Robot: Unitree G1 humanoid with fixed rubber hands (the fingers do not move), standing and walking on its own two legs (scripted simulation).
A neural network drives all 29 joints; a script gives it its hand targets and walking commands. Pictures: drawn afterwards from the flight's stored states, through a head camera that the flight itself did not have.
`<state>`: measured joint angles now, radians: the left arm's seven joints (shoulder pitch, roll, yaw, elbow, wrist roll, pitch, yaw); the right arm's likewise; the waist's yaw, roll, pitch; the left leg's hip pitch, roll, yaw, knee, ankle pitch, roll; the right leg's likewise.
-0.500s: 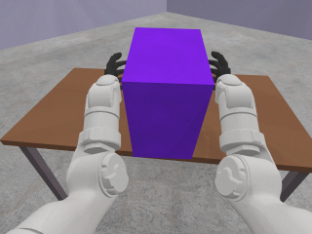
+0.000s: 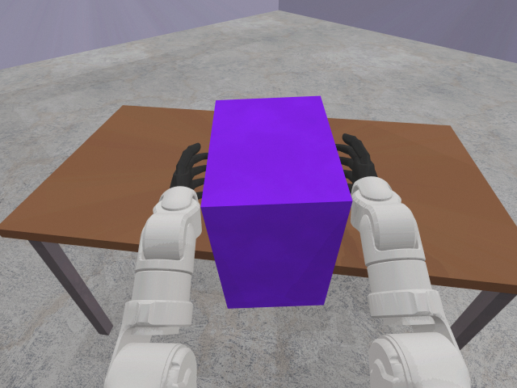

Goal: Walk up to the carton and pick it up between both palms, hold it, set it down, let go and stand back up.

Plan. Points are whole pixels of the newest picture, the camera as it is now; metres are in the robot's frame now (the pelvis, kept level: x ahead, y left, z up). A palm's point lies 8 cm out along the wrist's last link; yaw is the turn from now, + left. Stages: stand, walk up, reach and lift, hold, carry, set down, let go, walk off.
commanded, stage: hold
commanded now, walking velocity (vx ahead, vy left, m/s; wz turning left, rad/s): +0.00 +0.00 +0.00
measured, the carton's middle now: (272, 206) +0.40 +0.02 +0.10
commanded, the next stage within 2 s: none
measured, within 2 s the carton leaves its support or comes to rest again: neither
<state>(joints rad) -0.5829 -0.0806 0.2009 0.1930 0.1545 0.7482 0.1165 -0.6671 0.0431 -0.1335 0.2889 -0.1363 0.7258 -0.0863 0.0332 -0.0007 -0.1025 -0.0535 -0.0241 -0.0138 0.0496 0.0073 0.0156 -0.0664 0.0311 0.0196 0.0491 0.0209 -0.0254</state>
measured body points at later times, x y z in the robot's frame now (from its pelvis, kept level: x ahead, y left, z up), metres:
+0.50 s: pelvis -0.02 +0.00 +0.00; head -0.06 -0.01 +0.44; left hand +0.40 +0.15 +0.24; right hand +0.41 -0.13 +0.24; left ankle +0.02 +0.11 -0.76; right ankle +0.03 -0.10 -0.76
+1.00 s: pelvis +0.00 +0.00 +0.00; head -0.05 -0.01 +0.45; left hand +0.37 +0.15 +0.18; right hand +0.39 -0.12 +0.19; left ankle +0.02 +0.11 -0.76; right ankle +0.03 -0.10 -0.76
